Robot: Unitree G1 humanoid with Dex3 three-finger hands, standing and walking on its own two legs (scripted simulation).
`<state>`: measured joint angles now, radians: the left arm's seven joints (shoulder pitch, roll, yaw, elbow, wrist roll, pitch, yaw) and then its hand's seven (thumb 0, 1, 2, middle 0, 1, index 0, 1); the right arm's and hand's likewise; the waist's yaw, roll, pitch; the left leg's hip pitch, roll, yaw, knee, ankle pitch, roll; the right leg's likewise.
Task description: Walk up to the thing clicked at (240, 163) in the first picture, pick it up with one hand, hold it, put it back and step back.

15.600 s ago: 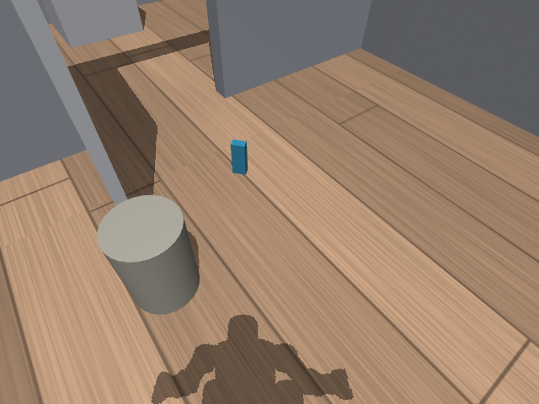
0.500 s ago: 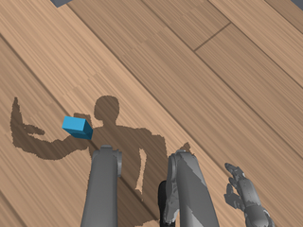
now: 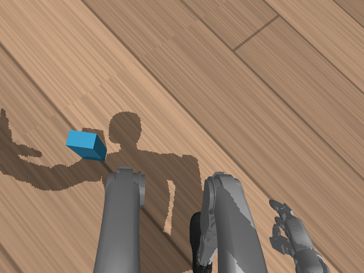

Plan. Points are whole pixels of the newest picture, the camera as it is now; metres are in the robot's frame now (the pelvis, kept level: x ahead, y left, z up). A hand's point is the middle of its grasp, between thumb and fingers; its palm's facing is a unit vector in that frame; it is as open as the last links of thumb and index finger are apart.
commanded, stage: go down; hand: left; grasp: from the side
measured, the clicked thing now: (89, 147) +0.40 +0.28 -0.32
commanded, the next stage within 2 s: approach in 0.52 s
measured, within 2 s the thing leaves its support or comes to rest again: neither
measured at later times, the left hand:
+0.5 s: hand out of the picture +0.28 +0.47 -0.02, palm faces +0.37 -0.92 -0.11, open 17.7 cm
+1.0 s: hand out of the picture +0.30 +0.42 -0.14, palm faces +0.36 -0.93 +0.03, open 17.6 cm
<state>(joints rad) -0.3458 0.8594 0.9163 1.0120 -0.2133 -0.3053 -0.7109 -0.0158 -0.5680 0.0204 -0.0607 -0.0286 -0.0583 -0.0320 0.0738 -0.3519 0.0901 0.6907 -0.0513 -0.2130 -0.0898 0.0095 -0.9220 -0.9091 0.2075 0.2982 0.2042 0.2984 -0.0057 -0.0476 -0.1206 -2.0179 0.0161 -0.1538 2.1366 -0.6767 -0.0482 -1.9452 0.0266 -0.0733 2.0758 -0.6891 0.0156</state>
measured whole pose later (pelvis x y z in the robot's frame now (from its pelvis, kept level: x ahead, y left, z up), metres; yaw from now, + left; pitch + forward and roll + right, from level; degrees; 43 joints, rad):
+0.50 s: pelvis +0.00 +0.00 -0.02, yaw +0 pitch +31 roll -7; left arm -0.35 0.87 0.93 1.01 -0.25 -0.33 -0.74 -0.02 -0.58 0.01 -0.06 -0.01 -0.05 -0.02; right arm 0.06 -0.36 0.09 0.71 -0.05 -0.22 -0.08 0.01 -0.93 -0.91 0.21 0.30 0.20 0.30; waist 0.00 -0.06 -0.11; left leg -2.08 0.01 -0.16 2.21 -0.68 -0.04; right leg -2.00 0.03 -0.07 2.14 -0.70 0.02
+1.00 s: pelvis +0.00 +0.00 -0.08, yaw -2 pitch +28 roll -7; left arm -0.43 0.76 0.90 1.21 -0.38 -0.68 -0.78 -0.01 -0.57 0.00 -0.09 -0.03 -0.07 -0.04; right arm -0.03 -0.36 0.16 0.71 -0.12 -0.24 -0.04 0.01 -0.92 -0.90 0.21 0.30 0.20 0.30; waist -0.04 -0.13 -0.02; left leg -2.20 0.01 -0.18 2.41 -0.70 -0.05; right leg -2.13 0.05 -0.08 2.33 -0.70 0.03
